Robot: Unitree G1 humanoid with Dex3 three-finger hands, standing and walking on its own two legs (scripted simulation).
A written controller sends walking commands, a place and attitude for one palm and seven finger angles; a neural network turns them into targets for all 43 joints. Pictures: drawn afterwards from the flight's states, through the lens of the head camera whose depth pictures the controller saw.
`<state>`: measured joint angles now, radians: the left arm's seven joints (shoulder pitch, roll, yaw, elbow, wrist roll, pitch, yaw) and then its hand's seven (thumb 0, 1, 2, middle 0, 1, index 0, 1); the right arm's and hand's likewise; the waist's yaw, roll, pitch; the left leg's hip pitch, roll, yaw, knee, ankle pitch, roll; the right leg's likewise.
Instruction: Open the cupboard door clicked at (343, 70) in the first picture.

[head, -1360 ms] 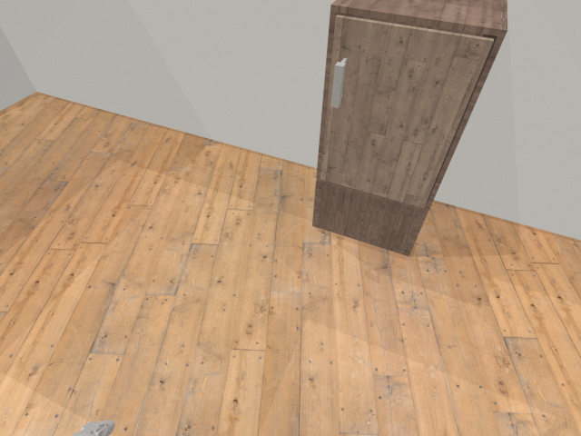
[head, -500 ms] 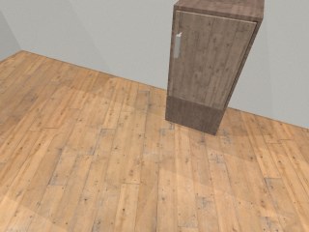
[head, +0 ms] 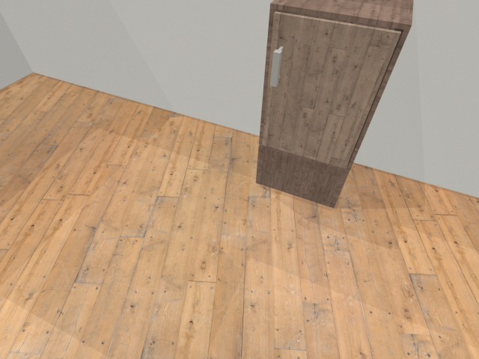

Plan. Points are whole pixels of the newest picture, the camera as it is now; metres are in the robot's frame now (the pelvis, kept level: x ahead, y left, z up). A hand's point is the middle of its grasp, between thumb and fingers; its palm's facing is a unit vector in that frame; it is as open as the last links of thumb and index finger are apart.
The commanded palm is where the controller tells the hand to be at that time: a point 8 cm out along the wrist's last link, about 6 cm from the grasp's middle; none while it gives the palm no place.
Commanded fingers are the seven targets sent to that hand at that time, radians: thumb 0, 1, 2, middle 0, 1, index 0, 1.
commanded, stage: look at it before walking up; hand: left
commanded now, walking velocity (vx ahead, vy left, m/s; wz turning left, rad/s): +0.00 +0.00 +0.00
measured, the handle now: (277, 66) +1.10 -0.07 -0.04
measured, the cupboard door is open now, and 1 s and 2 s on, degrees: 0 0 0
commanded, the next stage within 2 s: walk to a spot facing it in 0.08 s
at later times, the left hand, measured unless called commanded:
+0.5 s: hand out of the picture +0.03 +0.23 -0.20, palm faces +0.12 -0.97 -0.19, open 7.4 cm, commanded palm none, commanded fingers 0.00 0.90 0.90 -0.20 -0.30 -0.20 -0.30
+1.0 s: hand (158, 289) +0.30 +0.21 -0.20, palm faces +0.07 -0.97 -0.21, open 7.3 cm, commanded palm none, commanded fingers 0.00 0.90 0.90 -0.20 -0.30 -0.20 -0.30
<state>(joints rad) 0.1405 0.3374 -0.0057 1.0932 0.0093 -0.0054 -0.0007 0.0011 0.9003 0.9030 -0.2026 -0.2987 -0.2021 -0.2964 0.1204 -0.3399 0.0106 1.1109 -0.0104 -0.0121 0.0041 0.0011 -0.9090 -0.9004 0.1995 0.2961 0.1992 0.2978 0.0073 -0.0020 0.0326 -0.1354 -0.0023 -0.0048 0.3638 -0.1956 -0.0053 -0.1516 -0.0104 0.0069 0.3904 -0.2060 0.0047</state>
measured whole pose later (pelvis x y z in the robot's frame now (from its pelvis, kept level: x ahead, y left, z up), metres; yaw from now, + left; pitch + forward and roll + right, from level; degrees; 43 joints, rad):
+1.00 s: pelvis +0.22 +0.03 -0.04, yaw +2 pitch -2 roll +0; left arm 0.16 0.16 0.06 1.00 0.01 -0.04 0.01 0.00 0.91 0.90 -0.20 -0.30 -0.20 -0.30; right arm 0.42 -0.12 -0.03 1.16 0.00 -0.02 -0.04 0.00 -0.91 -0.90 0.20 0.30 0.20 0.30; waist -0.01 0.03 0.12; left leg -0.15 0.03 0.07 1.02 -0.52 0.00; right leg -0.43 0.01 -0.13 0.67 -0.21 -0.10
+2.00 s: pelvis +0.33 +0.03 -0.01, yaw -20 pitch -1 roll -1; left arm 0.28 0.16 0.04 1.05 0.02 -0.04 0.02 0.00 0.93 0.90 -0.20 -0.30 -0.20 -0.30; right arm 0.30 -0.20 -0.05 1.08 -0.03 0.02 0.01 0.01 -0.91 -0.90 0.19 0.30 0.19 0.30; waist -0.02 0.03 0.01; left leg -0.47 0.11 0.10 0.97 -0.38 -0.05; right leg -0.09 0.00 -0.06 0.44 -0.34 -0.01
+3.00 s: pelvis +0.52 +0.00 -0.02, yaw -20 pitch -1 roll -1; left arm 0.14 0.17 0.06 1.01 0.03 0.03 0.04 -0.01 0.91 0.90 -0.20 -0.30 -0.20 -0.30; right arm 0.14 -0.21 -0.06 0.99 -0.01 0.03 -0.02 0.00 -0.92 -0.90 0.19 0.30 0.19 0.30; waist 0.01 -0.01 0.08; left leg -0.30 0.03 0.06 0.64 -0.32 -0.04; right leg -0.32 -0.09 -0.15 0.57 -0.22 0.01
